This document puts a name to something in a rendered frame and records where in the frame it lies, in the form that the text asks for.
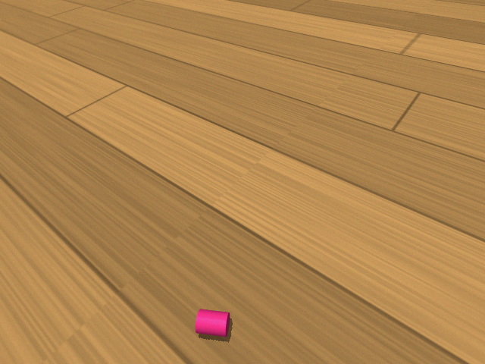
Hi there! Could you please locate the can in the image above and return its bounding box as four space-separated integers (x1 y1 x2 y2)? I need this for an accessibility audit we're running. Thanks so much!
196 309 230 337

